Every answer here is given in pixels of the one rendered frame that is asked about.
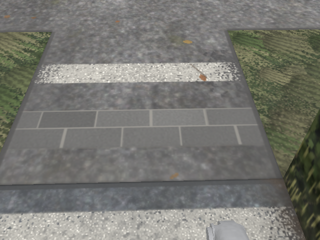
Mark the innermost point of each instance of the robot right thigh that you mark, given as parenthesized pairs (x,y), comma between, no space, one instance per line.
(226,230)

